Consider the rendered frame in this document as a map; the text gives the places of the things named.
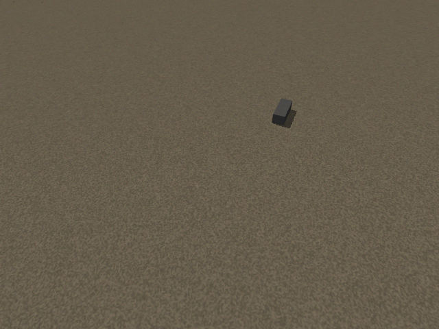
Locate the carton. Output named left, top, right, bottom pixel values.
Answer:
left=272, top=98, right=292, bottom=125

